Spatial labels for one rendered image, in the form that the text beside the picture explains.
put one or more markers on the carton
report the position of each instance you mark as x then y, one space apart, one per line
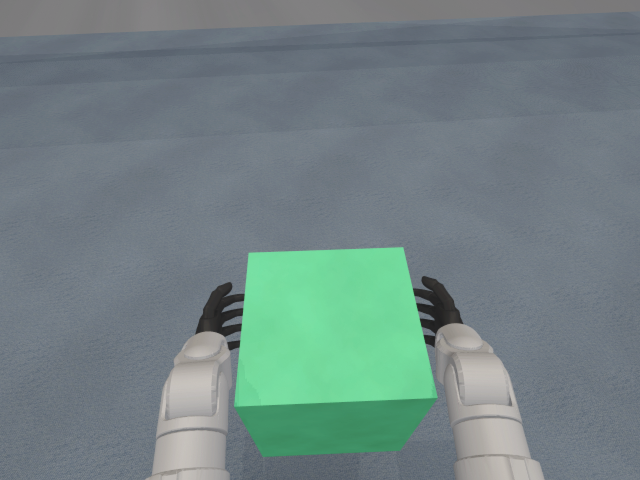
332 355

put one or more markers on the left robot hand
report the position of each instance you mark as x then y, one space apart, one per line
212 319

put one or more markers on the robot left forearm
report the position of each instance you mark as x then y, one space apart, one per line
193 416

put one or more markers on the right robot hand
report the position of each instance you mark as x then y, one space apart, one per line
444 311

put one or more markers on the robot right forearm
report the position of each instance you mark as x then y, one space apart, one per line
483 412

